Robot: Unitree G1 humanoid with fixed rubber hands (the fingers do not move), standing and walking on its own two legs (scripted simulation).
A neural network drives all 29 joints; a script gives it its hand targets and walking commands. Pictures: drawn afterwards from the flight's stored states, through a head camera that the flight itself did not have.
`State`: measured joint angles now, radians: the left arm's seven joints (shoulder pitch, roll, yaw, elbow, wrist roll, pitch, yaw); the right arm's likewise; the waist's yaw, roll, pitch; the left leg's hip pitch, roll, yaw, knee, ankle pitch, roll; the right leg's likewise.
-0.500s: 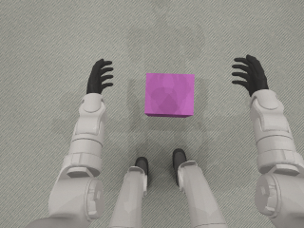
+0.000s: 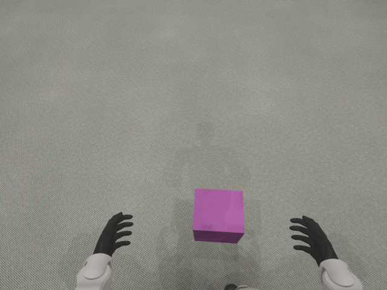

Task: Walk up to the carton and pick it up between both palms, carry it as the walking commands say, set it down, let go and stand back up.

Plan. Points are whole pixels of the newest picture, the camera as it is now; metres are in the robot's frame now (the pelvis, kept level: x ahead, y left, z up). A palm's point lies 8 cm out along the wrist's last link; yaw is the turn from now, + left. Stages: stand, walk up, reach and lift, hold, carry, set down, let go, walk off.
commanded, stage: let go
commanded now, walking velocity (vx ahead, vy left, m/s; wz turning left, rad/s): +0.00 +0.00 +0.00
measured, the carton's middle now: (217, 217) +0.41 -0.05 -0.64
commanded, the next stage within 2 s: stand in 0.56 s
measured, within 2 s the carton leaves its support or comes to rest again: neither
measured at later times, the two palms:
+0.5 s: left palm (88, 271) +0.17 +0.24 -0.06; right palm (332, 270) +0.17 -0.23 -0.06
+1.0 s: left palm (63, 288) +0.14 +0.29 -0.08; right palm (359, 273) +0.16 -0.29 -0.08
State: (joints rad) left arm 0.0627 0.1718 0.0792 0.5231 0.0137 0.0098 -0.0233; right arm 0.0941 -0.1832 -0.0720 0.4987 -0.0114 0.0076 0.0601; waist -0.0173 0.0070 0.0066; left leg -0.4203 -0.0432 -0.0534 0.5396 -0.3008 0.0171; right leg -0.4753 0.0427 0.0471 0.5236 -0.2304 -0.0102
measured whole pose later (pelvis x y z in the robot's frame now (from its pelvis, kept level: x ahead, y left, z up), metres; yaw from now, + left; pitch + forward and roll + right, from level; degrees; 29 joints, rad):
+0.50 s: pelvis +0.01 +0.01 +0.01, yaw -1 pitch -6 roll -1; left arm 0.21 0.20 0.04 0.43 0.01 0.13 -0.06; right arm 0.21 -0.22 -0.05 0.41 -0.02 0.17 0.07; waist 0.00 0.02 0.11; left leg -0.05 -0.05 -0.04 0.47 -0.32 0.04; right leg -0.11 0.04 0.06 0.46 -0.25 0.00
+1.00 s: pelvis +0.03 +0.00 +0.01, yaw +1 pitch +0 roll +0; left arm 0.17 0.34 0.03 0.80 0.04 0.00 0.02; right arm 0.19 -0.35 -0.03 0.73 -0.03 0.01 -0.02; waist 0.00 0.03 0.00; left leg -0.13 -0.04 -0.08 0.47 -0.33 0.02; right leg -0.19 0.04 0.03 0.48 -0.28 -0.02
